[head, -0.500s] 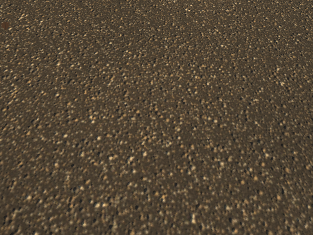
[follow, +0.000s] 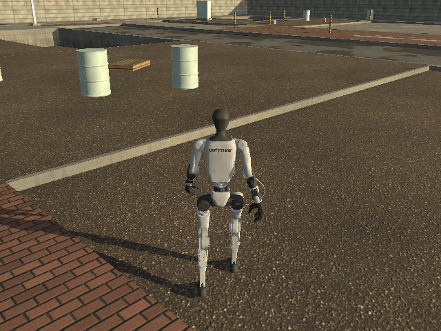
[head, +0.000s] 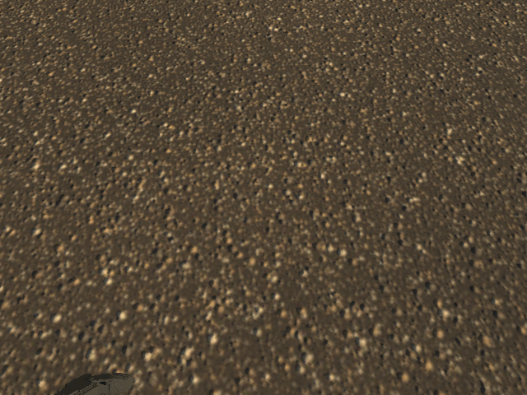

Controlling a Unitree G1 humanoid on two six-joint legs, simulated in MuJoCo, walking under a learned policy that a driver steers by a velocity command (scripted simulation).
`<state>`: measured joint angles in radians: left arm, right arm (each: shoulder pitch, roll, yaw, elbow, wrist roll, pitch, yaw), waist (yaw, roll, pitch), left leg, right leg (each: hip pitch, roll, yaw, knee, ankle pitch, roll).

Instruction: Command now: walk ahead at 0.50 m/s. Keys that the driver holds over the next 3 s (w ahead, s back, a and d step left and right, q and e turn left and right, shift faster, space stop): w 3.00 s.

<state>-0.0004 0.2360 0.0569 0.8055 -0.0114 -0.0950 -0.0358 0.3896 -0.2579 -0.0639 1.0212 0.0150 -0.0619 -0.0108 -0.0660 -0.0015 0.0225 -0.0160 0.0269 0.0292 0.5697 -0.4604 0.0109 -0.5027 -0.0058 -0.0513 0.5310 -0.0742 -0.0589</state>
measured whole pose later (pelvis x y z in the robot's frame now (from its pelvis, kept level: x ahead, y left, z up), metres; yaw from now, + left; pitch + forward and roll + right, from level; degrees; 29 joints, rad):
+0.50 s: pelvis +0.28 +0.03 +0.01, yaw +0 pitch +2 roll -2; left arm 0.39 0.26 0.07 1.00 -0.02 -0.06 0.01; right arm 0.01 -0.24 -0.05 0.84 0.02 -0.09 0.03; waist 0.07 0.03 0.01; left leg -0.51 0.05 0.02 0.50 -0.03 0.06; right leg 0.07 0.01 -0.05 0.29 -0.40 0.01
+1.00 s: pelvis +0.54 +0.04 +0.02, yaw +0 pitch +2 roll +2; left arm 0.02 0.24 0.06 0.86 -0.02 -0.07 -0.02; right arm 0.37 -0.25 -0.06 1.00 0.01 -0.08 -0.01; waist -0.08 -0.04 0.00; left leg 0.05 -0.04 0.05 0.21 -0.29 0.03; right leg -0.61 -0.09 0.00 0.55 0.04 -0.02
